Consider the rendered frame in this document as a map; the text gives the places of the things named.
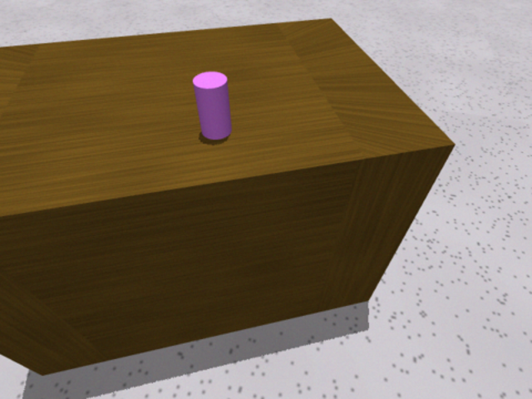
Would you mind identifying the can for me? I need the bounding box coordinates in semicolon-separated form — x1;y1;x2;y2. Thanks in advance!
193;71;232;140

